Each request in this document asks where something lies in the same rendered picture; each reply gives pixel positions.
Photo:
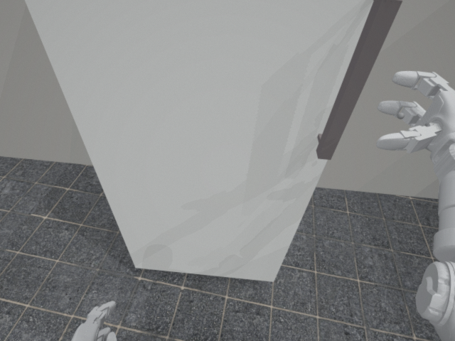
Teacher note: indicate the robot right forearm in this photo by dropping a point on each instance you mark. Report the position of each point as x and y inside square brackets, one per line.
[443, 158]

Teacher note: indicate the fridge door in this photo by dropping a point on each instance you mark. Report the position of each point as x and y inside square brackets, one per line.
[201, 118]

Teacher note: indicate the right robot upper arm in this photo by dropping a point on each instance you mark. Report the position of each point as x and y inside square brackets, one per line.
[435, 298]

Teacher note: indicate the handle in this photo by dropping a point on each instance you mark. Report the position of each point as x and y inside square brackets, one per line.
[378, 23]

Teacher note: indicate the robot left hand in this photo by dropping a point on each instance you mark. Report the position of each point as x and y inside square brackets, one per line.
[89, 331]

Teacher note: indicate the robot right hand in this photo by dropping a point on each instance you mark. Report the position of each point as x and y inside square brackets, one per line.
[440, 114]

